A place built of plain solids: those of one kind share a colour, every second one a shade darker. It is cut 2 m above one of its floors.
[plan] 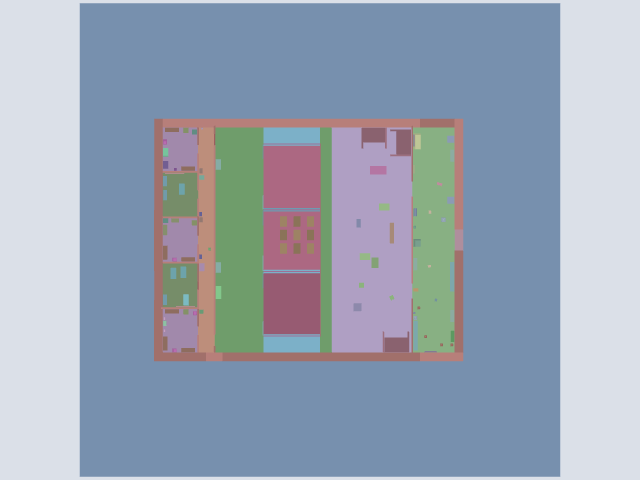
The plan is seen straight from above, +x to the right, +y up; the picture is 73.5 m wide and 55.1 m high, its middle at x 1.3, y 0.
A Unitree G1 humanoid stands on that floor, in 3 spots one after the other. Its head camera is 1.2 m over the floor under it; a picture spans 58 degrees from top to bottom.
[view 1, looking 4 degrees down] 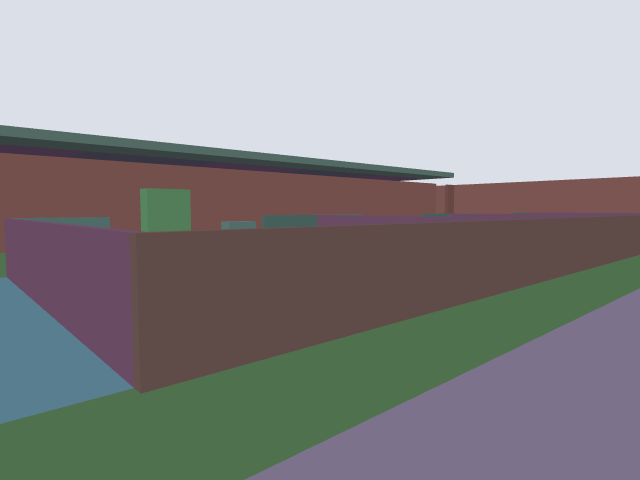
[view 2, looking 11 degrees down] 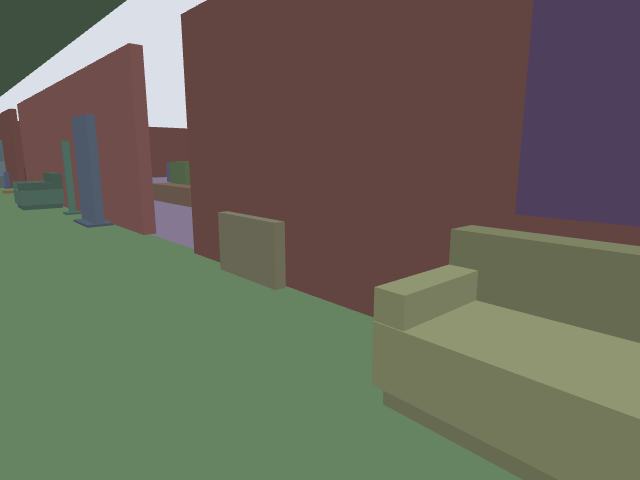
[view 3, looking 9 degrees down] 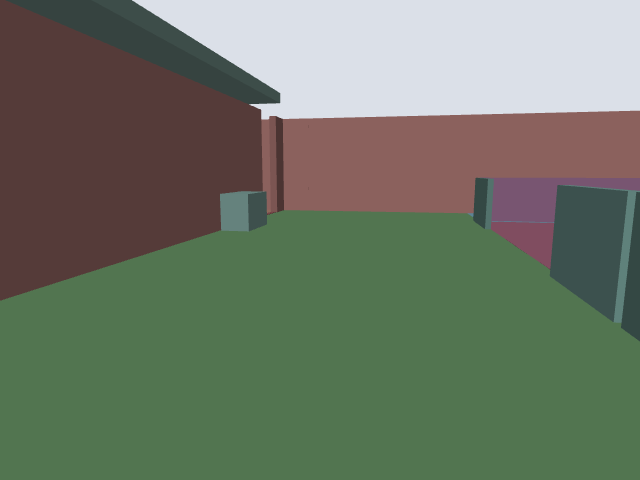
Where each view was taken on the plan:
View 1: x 4.24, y -12.05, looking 138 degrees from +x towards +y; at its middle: rail_far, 3.82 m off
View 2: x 14.37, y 11.70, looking -132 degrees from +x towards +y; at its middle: wall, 3.62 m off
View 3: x -6.99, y -0.19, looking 101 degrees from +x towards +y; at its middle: floor_walkway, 7.67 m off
